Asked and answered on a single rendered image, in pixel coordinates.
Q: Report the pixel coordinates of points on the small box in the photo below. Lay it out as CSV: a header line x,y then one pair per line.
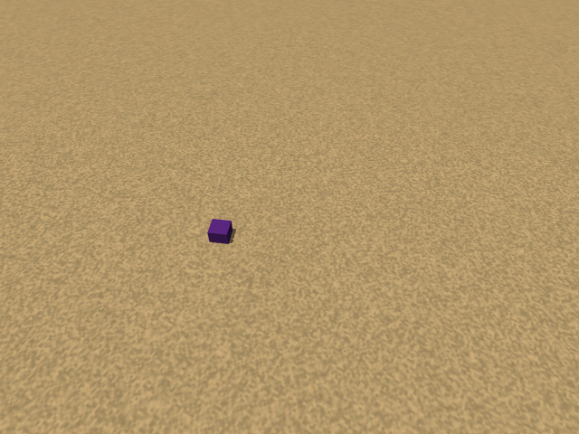
x,y
220,231

